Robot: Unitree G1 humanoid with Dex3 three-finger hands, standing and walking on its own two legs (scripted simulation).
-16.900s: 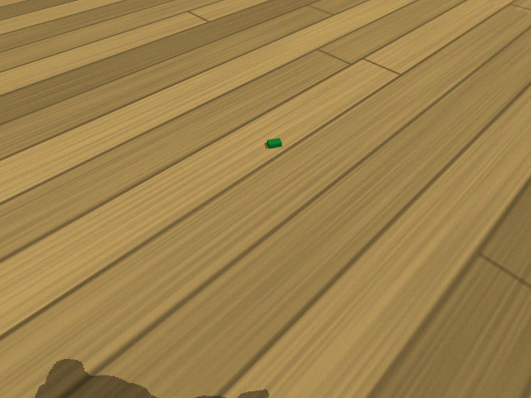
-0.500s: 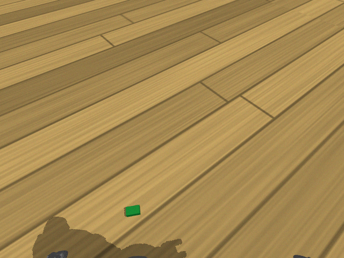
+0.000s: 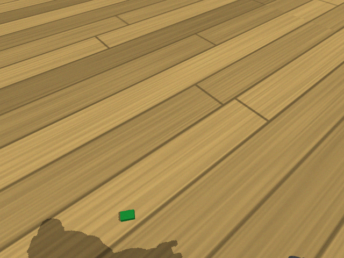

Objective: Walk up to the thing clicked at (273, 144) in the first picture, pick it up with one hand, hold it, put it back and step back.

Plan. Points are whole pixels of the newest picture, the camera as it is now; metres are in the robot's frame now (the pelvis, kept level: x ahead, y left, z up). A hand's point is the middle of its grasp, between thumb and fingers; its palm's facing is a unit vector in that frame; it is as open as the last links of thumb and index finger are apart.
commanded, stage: walk up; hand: left
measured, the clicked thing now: (127, 215) +0.43 +0.26 -0.76
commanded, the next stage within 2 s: stand in 1.10 s
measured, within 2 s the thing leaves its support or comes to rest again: neither
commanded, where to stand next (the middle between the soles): +0.05 +0.01 m, yaw +2 degrees
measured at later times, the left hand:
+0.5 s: hand out of the picture +0.10 +0.24 -0.15, palm faces +0.00 -0.95 -0.33, open 7.4 cm
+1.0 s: hand out of the picture +0.09 +0.25 -0.15, palm faces -0.01 -0.95 -0.32, open 7.4 cm
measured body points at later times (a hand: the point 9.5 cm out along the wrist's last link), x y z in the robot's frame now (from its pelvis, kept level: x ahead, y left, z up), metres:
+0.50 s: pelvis +0.00 -0.01 +0.00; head +0.01 -0.01 +0.45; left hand +0.10 +0.29 -0.12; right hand +0.08 -0.32 -0.12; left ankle +0.00 +0.14 -0.74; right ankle -0.02 -0.10 -0.74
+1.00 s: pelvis +0.00 +0.00 +0.01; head +0.01 +0.00 +0.46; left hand +0.09 +0.30 -0.13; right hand +0.07 -0.31 -0.12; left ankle +0.00 +0.14 -0.74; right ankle -0.02 -0.10 -0.74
